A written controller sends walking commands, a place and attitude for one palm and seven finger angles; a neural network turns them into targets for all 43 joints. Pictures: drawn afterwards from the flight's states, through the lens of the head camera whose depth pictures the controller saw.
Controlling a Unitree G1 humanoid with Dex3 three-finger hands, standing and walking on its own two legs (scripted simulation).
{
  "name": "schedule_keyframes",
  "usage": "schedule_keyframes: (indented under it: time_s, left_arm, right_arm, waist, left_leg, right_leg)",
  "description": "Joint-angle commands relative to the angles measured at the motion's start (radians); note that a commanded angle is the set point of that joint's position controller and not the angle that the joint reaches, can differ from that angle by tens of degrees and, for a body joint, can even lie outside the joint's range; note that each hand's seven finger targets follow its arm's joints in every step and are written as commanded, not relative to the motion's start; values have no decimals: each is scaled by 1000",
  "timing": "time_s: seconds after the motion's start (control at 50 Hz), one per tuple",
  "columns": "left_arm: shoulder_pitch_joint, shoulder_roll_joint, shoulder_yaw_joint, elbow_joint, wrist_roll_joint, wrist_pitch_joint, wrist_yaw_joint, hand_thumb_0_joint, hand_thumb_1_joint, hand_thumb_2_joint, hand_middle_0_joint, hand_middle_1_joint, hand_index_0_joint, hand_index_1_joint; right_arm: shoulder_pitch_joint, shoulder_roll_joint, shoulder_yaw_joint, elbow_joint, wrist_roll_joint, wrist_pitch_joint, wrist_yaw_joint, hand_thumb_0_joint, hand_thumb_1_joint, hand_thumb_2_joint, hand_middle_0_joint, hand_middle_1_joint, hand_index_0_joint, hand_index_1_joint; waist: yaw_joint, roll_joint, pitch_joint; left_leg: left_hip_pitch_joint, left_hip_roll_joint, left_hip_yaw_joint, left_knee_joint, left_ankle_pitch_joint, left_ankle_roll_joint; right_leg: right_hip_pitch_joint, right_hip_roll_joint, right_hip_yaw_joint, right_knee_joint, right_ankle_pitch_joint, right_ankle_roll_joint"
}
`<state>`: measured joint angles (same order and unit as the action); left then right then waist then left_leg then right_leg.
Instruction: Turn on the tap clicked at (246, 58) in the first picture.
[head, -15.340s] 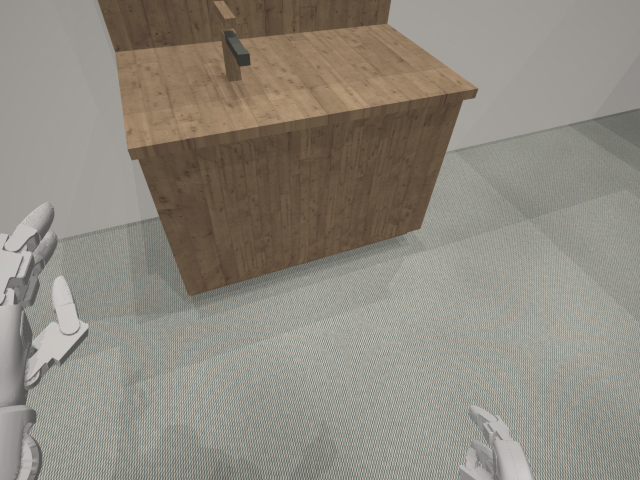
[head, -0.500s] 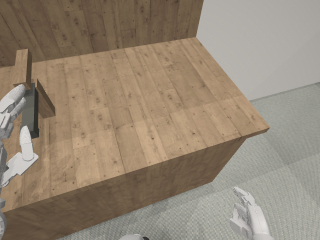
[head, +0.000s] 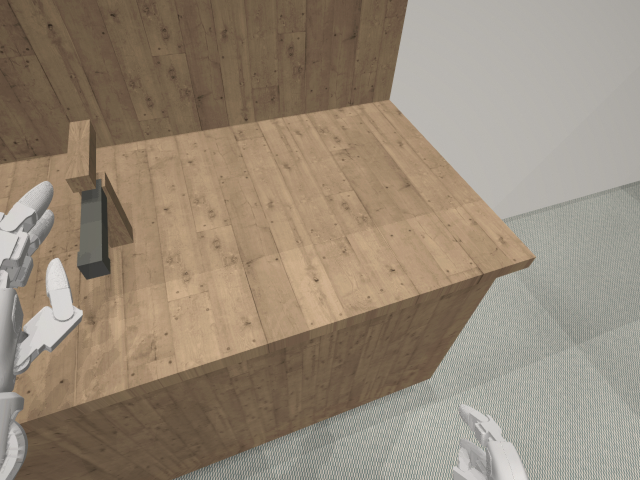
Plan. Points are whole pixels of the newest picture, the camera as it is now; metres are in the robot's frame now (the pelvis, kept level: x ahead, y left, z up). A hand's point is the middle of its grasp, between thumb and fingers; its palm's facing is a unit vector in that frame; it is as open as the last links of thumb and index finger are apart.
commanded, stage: come to a stop and stand still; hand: left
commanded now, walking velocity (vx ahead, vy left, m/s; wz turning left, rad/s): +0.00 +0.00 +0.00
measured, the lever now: (94, 263) +0.34 +0.32 +0.08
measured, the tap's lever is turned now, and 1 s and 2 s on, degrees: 0 0 0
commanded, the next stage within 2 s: look again from close up in 0.80 s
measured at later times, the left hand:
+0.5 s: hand (98, 285) +0.26 +0.24 +0.16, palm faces +0.34 -0.84 -0.42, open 7.4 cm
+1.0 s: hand (97, 278) +0.26 +0.25 +0.16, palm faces +0.37 -0.85 -0.37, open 7.4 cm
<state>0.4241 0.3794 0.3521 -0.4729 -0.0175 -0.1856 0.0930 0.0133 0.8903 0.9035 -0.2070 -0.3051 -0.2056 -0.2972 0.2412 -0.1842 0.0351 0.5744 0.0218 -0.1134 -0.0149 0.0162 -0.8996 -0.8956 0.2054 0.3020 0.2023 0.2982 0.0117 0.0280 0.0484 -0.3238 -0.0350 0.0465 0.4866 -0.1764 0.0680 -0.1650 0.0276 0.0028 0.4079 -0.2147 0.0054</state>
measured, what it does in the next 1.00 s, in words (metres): stands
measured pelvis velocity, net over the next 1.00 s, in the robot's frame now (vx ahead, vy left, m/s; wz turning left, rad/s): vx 0.04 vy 0.00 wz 0.00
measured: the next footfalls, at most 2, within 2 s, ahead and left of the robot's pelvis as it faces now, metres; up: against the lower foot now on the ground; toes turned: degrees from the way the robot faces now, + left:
none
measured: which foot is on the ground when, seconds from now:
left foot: down 0.00-1.00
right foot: down 0.00-1.00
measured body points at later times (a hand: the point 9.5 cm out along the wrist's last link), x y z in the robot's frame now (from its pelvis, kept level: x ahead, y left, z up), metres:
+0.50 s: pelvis +0.03 -0.01 +0.00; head +0.06 +0.02 +0.45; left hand +0.23 +0.29 +0.18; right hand +0.21 -0.23 -0.07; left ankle +0.08 +0.05 -0.74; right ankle +0.01 -0.14 -0.74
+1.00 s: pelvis +0.04 +0.00 +0.00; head +0.06 +0.02 +0.45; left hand +0.24 +0.29 +0.18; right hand +0.23 -0.22 -0.06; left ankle +0.08 +0.05 -0.74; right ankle +0.01 -0.14 -0.74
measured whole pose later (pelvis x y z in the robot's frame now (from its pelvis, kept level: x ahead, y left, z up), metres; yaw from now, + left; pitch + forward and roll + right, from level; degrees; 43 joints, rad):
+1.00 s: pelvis +0.04 +0.00 +0.00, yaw +0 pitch +0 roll -2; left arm 0.42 0.37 0.36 -0.47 -0.04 -0.20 0.09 0.01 0.89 0.90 -0.21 -0.31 -0.21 -0.30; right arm 0.19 -0.20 0.03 0.55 0.02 -0.09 -0.05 0.02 -0.90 -0.90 0.20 0.30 0.20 0.30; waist 0.02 -0.02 0.03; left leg -0.29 -0.03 0.07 0.47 -0.19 0.09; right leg -0.13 0.02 0.01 0.38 -0.26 0.02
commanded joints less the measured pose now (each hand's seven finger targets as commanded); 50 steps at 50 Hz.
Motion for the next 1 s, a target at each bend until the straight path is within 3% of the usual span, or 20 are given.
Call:
schedule_keyframes:
  time_s: [0.0,0.08,0.1,0.12,0.14,0.16,0.18,0.22,0.26,0.32,0.34,0.38,0.44,0.56,0.64,0.66,0.74,0.78,0.92,0.98]
  left_arm:
    - [-68,150,114,-164,-11,-46,30,0,900,900,-200,-300,-200,-300]
    - [-124,146,94,-172,-1,-45,30,0,900,900,-200,-300,-200,-300]
    - [-1132,960,654,-453,142,-176,40,0,900,900,-200,-300,-200,-300]
    - [-563,332,243,133,32,-132,-3,0,900,900,-200,-300,-200,-300]
    - [-309,136,115,158,-8,-93,-12,0,900,900,-200,-300,-200,-300]
    - [-316,96,49,46,-10,-105,-26,0,900,900,-200,-300,-200,-300]
    - [-256,126,67,-50,-15,-114,-25,0,900,900,-200,-300,-200,-300]
    - [-154,115,54,-123,-13,-120,-18,0,900,900,-200,-300,-200,-300]
    - [-84,140,90,-129,-9,-114,-4,0,900,900,-200,-300,-200,-300]
    - [-86,206,174,-139,-16,-126,3,0,900,900,-200,-300,-200,-300]
    - [-118,252,217,-170,-13,-131,9,0,900,900,-200,-300,-200,-300]
    - [-135,206,185,-157,-23,-135,3,0,900,900,-200,-300,-200,-300]
    - [-184,212,176,-210,-16,-142,6,0,900,900,-200,-300,-200,-300]
    - [-94,142,115,-228,-14,-126,13,0,900,900,-200,-300,-200,-300]
    - [-41,185,166,-234,-16,-108,20,0,900,900,-200,-300,-200,-300]
    - [-19,151,139,-204,-25,-105,13,0,900,900,-200,-300,-200,-300]
    - [-22,198,185,-232,-31,-97,17,0,900,900,-200,-300,-200,-300]
    - [-27,175,155,-237,-41,-96,10,0,900,900,-200,-300,-200,-300]
    - [-79,162,117,-218,-32,-89,16,0,900,900,-200,-300,-200,-300]
    - [-88,157,110,-214,-30,-85,20,0,900,900,-200,-300,-200,-300]
  right_arm:
    - [-103,-144,-65,-150,6,-55,-18,0,-900,-900,200,300,200,300]
    - [-118,-140,-60,-153,6,-61,-27,0,-900,-900,200,300,200,300]
    - [-54,-176,-56,-157,-60,-96,-26,0,-900,-900,200,300,200,300]
    - [-124,-61,-5,-97,-8,-97,-29,0,-900,-900,200,300,200,300]
    - [-106,-124,-75,-124,10,-99,-11,0,-900,-900,200,300,200,300]
    - [-65,-135,-82,-159,18,-101,-5,0,-900,-900,200,300,200,300]
    - [-75,-143,-79,-168,18,-99,6,0,-900,-900,200,300,200,300]
    - [-113,-138,-67,-182,14,-100,20,0,-900,-900,200,300,200,300]
    - [-122,-144,-66,-184,13,-94,19,0,-900,-900,200,300,200,300]
    - [-119,-136,-64,-190,-3,-82,-2,0,-900,-900,200,300,200,300]
    - [-129,-141,-61,-184,-4,-77,-8,0,-900,-900,200,300,200,300]
    - [-112,-132,-59,-184,-6,-77,-20,0,-900,-900,200,300,200,300]
    - [-128,-132,-51,-176,-7,-85,-27,0,-900,-900,200,300,200,300]
    - [-97,-141,-59,-155,-10,-91,-17,0,-900,-900,200,300,200,300]
    - [-108,-132,-60,-160,-2,-71,-14,0,-900,-900,200,300,200,300]
    - [-96,-136,-60,-157,-7,-61,-13,0,-900,-900,200,300,200,300]
    - [-118,-129,-57,-169,4,-44,-22,0,-900,-900,200,300,200,300]
    - [-104,-133,-60,-175,1,-39,-24,0,-900,-900,200,300,200,300]
    - [-117,-137,-58,-176,-1,-40,-36,0,-900,-900,200,300,200,300]
    - [-122,-137,-58,-175,-2,-40,-40,0,-900,-900,200,300,200,300]
  waist:
    - [2,43,-110]
    - [10,98,-84]
    - [36,-159,63]
    - [-11,-165,-134]
    - [19,105,-184]
    - [15,171,-227]
    - [17,195,-187]
    - [28,119,-127]
    - [33,33,-119]
    - [19,-97,-92]
    - [16,-64,-99]
    - [5,-20,-128]
    - [7,70,-155]
    - [6,57,-237]
    - [6,41,-243]
    - [3,26,-237]
    - [3,25,-229]
    - [-3,44,-233]
    - [-2,54,-164]
    - [-3,40,-164]
  left_leg:
    - [93,162,-216,-208,-338,-42]
    - [42,190,-250,-306,-484,-41]
    - [-158,137,-96,-67,-131,-6]
    - [153,75,-128,21,5,-19]
    - [274,102,-99,-60,-10,-42]
    - [222,136,-120,-101,-93,-40]
    - [168,152,-160,-147,-166,-30]
    - [51,159,-165,-205,-324,-23]
    - [27,160,-160,-218,-360,-26]
    - [53,116,-113,-135,-279,-41]
    - [90,120,-110,-121,-214,-40]
    - [121,121,-118,-108,-145,-32]
    - [176,142,-132,-119,-55,-24]
    - [277,155,-134,-54,320,-29]
    - [285,157,-122,-15,450,-54]
    - [264,155,-115,-18,411,-45]
    - [247,148,-112,-21,396,-54]
    - [245,149,-113,-35,372,-47]
    - [174,152,-133,-115,56,-37]
    - [174,145,-139,-125,15,-33]
  right_leg:
    - [-52,-44,31,-47,-74,-47]
    - [-16,-15,6,-12,-109,-36]
    - [-120,-119,99,-117,-41,-31]
    - [-265,-156,127,-105,-149,-71]
    - [-200,-95,117,-36,-65,-88]
    - [-126,-83,91,-4,-69,-62]
    - [-99,-69,86,14,-76,-40]
    - [-54,-59,63,8,-108,-29]
    - [-34,-50,32,-14,-112,-31]
    - [-99,-73,84,-104,-159,-50]
    - [-114,-79,80,-93,-122,-50]
    - [-99,-80,80,-71,-61,-49]
    - [-81,-68,50,-30,28,-38]
    - [-46,-59,8,9,175,-27]
    - [-30,-69,8,-6,216,-28]
    - [-26,-70,9,-15,220,-27]
    - [-7,-79,21,-23,257,-30]
    - [-1,-79,23,-22,248,-29]
    - [-13,-81,41,-68,109,-32]
    - [-12,-83,44,-81,102,-34]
